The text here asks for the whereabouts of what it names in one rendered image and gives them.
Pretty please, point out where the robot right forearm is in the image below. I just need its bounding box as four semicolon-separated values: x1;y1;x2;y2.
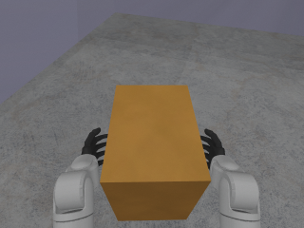
209;155;260;228

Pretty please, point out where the carton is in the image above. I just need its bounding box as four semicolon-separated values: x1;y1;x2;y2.
100;85;211;221

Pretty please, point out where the robot left hand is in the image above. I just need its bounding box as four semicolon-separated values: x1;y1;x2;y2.
81;127;108;166

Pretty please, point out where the robot left forearm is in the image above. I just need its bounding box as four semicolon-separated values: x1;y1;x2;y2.
52;154;100;228

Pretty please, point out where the robot right hand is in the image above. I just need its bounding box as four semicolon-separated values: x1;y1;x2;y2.
200;128;225;170

